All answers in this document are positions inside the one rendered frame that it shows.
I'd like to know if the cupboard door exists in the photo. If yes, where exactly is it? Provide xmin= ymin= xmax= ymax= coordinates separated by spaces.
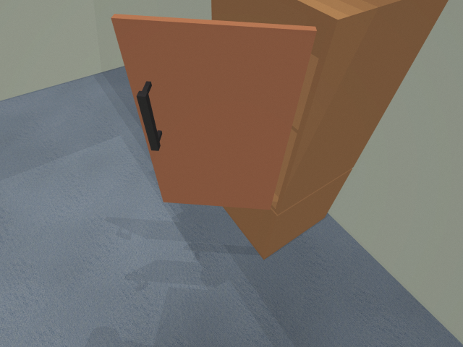
xmin=111 ymin=14 xmax=317 ymax=210

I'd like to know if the handle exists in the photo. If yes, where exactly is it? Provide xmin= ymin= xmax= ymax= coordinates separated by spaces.
xmin=137 ymin=81 xmax=162 ymax=151

